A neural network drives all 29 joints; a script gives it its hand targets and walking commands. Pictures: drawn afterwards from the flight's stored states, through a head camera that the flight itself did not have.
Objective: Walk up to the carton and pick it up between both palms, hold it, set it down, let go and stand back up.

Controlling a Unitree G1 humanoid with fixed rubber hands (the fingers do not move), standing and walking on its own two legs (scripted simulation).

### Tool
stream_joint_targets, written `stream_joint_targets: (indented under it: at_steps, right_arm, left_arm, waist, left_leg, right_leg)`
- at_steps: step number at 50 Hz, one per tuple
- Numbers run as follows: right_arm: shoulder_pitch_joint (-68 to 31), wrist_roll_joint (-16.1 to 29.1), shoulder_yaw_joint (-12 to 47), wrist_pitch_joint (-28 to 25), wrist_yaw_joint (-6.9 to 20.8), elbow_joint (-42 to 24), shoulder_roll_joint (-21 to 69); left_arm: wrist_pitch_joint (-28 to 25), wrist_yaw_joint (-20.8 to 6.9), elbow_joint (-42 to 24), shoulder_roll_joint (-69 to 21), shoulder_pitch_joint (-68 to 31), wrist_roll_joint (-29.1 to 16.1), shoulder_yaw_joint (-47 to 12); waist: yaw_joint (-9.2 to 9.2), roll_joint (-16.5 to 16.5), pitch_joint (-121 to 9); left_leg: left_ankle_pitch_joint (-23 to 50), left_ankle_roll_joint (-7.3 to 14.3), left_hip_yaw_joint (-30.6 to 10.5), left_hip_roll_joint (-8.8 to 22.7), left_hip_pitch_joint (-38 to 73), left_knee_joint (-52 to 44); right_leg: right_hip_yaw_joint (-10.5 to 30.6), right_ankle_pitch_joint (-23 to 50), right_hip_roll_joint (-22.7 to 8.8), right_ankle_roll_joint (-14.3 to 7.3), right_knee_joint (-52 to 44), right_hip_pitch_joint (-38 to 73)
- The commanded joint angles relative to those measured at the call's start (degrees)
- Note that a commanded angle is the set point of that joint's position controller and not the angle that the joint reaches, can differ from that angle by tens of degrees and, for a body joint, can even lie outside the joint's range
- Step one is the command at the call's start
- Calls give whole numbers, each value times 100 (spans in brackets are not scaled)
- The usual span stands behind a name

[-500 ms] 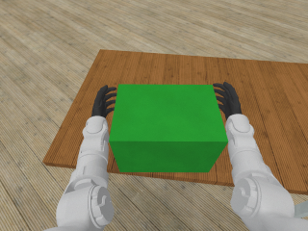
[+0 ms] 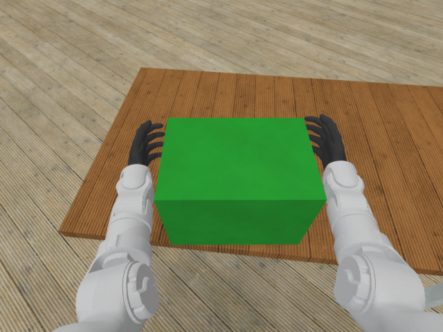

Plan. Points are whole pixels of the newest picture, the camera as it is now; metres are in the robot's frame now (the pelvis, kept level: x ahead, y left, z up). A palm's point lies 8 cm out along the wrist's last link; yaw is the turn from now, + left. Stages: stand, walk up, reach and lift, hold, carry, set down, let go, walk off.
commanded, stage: set down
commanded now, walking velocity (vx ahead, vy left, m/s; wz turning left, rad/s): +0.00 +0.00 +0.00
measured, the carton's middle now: (235, 183) +0.39 +0.00 +0.03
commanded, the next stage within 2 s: none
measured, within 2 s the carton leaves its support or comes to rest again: neither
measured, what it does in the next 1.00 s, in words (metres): stands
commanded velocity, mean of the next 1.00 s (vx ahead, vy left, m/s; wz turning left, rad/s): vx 0.00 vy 0.00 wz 0.00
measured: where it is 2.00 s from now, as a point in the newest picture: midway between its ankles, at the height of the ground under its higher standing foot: outside the picture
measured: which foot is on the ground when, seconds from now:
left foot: down 0.00-1.00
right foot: down 0.00-1.00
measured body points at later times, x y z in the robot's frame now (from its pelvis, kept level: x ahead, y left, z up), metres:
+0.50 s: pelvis -0.02 -0.01 -0.02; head +0.02 +0.00 +0.43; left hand +0.41 +0.25 +0.08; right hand +0.45 -0.23 +0.10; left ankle -0.02 +0.10 -0.75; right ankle -0.01 -0.11 -0.75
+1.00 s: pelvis -0.04 -0.03 -0.02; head +0.01 -0.01 +0.43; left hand +0.42 +0.23 +0.13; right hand +0.45 -0.22 +0.14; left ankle -0.02 +0.10 -0.75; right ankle -0.01 -0.11 -0.75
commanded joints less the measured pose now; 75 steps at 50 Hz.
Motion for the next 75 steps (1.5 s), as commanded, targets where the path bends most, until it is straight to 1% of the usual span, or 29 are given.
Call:
stream_joint_targets:
  at_steps: [1, 3, 6, 8, 14, 16, 19, 20, 21, 22, 25, 28, 31, 32, 36, 39, 40, 43, 46, 49, 53, 56, 57, 60, 63, 66, 69, 70, 75]
  right_arm:
    - [-2239, 730, 1294, -102, -123, 37, -568]
    - [-2578, 1366, 1669, -127, -267, 318, -905]
    - [-2969, 2106, 2274, -123, -356, 601, -1204]
    - [-3166, 2578, 2596, -198, -425, 805, -1596]
    - [-3610, 3545, 3137, -372, -487, 1428, -2455]
    - [-3532, 3763, 3250, -439, -454, 1526, -2713]
    - [-3571, 4052, 3462, -407, -329, 1785, -2899]
    - [-3585, 4148, 3468, -368, -261, 1818, -3024]
    - [-3657, 4190, 3507, -307, -202, 1830, -3113]
    - [-3709, 4272, 3598, -253, -145, 1820, -3126]
    - [-3948, 4452, 3663, -75, 10, 1641, -3159]
    - [-4265, 4518, 3727, 74, 105, 1461, -3330]
    - [-4622, 4616, 3791, 286, 140, 1431, -3388]
    - [-4653, 4567, 3843, 332, 132, 1275, -3395]
    - [-4779, 4449, 3862, 575, 77, 1333, -3278]
    - [-4642, 4385, 3817, 692, -3, 1501, -3079]
    - [-4685, 4349, 3855, 708, -30, 1391, -3120]
    - [-4530, 4296, 3819, 760, -167, 1291, -3100]
    - [-4575, 4224, 3646, 737, -310, 747, -3187]
    - [-4624, 4343, 3432, 827, -414, 419, -3488]
    - [-4256, 4421, 3303, 1189, -438, -9, -3676]
    - [-3767, 4520, 3238, 1552, -379, 117, -3807]
    - [-3637, 4568, 3290, 1659, -347, 253, -3835]
    - [-3217, 4703, 3556, 1865, -224, 237, -3617]
    - [-2917, 4772, 3706, 1887, -109, -202, -3465]
    - [-2555, 4779, 3738, 1856, -44, -759, -3310]
    - [-2228, 4630, 3448, 1749, -50, -1344, -3329]
    - [-2097, 4544, 3365, 1727, -52, -1513, -3362]
    - [-1961, 3993, 2613, 1621, -149, -2691, -3325]
  left_arm:
    - [-371, 453, -309, 500, -2502, -555, -905]
    - [-527, 596, 70, 641, -2787, -1071, -1312]
    - [-743, 643, 645, 1022, -2873, -1660, -1533]
    - [-878, 654, 1014, 1426, -2967, -2013, -1722]
    - [-1072, 521, 1784, 2011, -3350, -2679, -2126]
    - [-1105, 478, 1628, 2190, -3445, -2823, -2248]
    - [-1065, 374, 1634, 2240, -3565, -3040, -2508]
    - [-1018, 349, 1510, 2232, -3643, -3147, -2664]
    - [-953, 325, 1427, 2258, -3713, -3255, -2761]
    - [-912, 296, 1295, 2293, -3776, -3392, -2879]
    - [-777, 223, 1148, 2370, -4109, -3632, -3215]
    - [-615, 192, 1326, 2483, -4335, -3889, -3418]
    - [-464, 162, 1520, 2684, -4693, -4033, -3636]
    - [-410, 164, 1612, 2701, -4706, -4078, -3671]
    - [-318, 176, 1873, 2949, -4844, -4034, -3612]
    - [-285, 166, 1910, 2984, -4811, -3989, -3538]
    - [-279, 153, 1945, 3037, -4766, -3938, -3471]
    - [-198, 120, 1851, 3135, -4517, -3730, -3220]
    - [-124, 117, 1237, 3196, -4560, -3630, -3021]
    - [186, 165, 458, 3332, -4707, -3579, -2885]
    - [871, 129, -500, 3311, -4262, -3554, -2755]
    - [1514, 73, -906, 3263, -3798, -3383, -2724]
    - [1714, 47, -919, 3175, -3451, -3346, -2714]
    - [2074, -55, -977, 2952, -2762, -3197, -2526]
    - [2127, -111, -998, 3008, -2261, -3148, -2352]
    - [2017, -89, -1393, 3105, -1945, -3078, -2143]
    - [1889, 15, -2116, 3167, -1937, -3063, -1966]
    - [1855, 32, -2303, 3185, -1875, -3074, -1972]
    - [1700, 194, -3249, 3228, -1891, -3109, -1763]
  waist:
    - [34, 139, -2519]
    - [93, 274, -2989]
    - [223, 82, -3497]
    - [325, 135, -3802]
    - [281, 127, -4243]
    - [281, 305, -4463]
    - [317, 309, -4245]
    - [228, 358, -4184]
    - [152, 238, -4161]
    - [214, 242, -4172]
    - [140, 294, -4156]
    - [149, 144, -4187]
    - [167, 166, -4113]
    - [165, 4, -4163]
    - [256, -221, -4088]
    - [201, -231, -4180]
    - [275, -325, -4240]
    - [180, -354, -4386]
    - [158, -210, -4802]
    - [25, 200, -5083]
    - [-89, 317, -4697]
    - [-174, 657, -3926]
    - [-203, 623, -3523]
    - [-16, 458, -2602]
    - [95, 41, -2175]
    - [194, 43, -2163]
    - [167, 178, -2274]
    - [100, 83, -2256]
    - [122, -8, -2643]
  left_leg:
    - [1890, -210, 248, 66, 503, 202]
    - [2036, -293, 197, 115, 425, 425]
    - [2271, -305, 28, 127, 276, 710]
    - [2494, -377, 10, 147, 161, 940]
    - [2997, -540, -47, 167, -85, 1398]
    - [3239, -623, -17, 145, 37, 1491]
    - [3293, -655, -53, 151, 67, 1507]
    - [3203, -661, -83, 175, 144, 1483]
    - [3087, -642, -93, 168, 207, 1456]
    - [2993, -619, -89, 144, 173, 1447]
    - [2409, -552, -100, 140, 23, 1347]
    - [1780, -428, -117, 86, -339, 1266]
    - [1125, -303, -94, 65, -797, 1135]
    - [1028, -264, -128, 57, -981, 1155]
    - [262, -49, -109, 7, -1858, 879]
    - [264, -3, -124, -12, -2083, 796]
    - [310, -2, -95, -34, -2150, 794]
    - [438, 20, -101, -81, -2166, 646]
    - [828, -43, -79, -97, -1895, 656]
    - [1491, -229, -71, -83, -1118, 796]
    - [2111, -352, -179, -28, 75, 866]
    - [2526, -499, -195, -14, 886, 788]
    - [2489, -487, -244, 2, 1001, 749]
    - [2199, -317, -289, 30, 815, 515]
    - [1946, -147, -244, -11, 342, 299]
    - [1960, -67, -231, -64, 235, 204]
    - [1856, -92, -202, -77, 343, 170]
    - [1869, -78, -193, -97, 360, 157]
    - [1267, -51, -156, -114, 311, 174]
  right_leg:
    - [-135, 1801, 78, 210, 216, 855]
    - [-114, 1835, 134, 137, 317, 589]
    - [-40, 2045, 131, 100, 527, 480]
    - [1, 2362, 134, 109, 697, 437]
    - [-5, 3039, 186, 192, 1045, 155]
    - [-46, 3243, 205, 197, 1105, 8]
    - [-131, 2864, 249, 156, 1030, -248]
    - [-157, 2619, 267, 139, 973, -437]
    - [-198, 2414, 275, 152, 930, -568]
    - [-180, 2305, 281, 166, 904, -675]
    - [-249, 1846, 253, 146, 874, -789]
    - [-236, 1509, 196, 165, 885, -857]
    - [-174, 1105, 94, 176, 906, -665]
    - [-91, 1097, 80, 182, 925, -540]
    - [69, 714, -52, 254, 951, 104]
    - [159, 917, -108, 249, 1006, 442]
    - [206, 1044, -121, 265, 1023, 525]
    - [224, 1423, -140, 306, 1050, 1043]
    - [249, 1876, -90, 311, 1030, 1255]
    - [115, 2327, 40, 285, 1004, 1194]
    - [0, 2530, 166, 249, 736, 931]
    - [-59, 2391, 273, 195, 449, 671]
    - [-53, 2218, 273, 157, 358, 545]
    - [-4, 1913, 265, 125, 229, 742]
    - [59, 1760, 187, 120, 157, 1202]
    - [142, 1961, 129, 142, 204, 1479]
    - [136, 1979, 125, 161, 173, 1523]
    - [131, 2030, 150, 175, 152, 1515]
    - [185, 1606, 86, 149, 200, 1528]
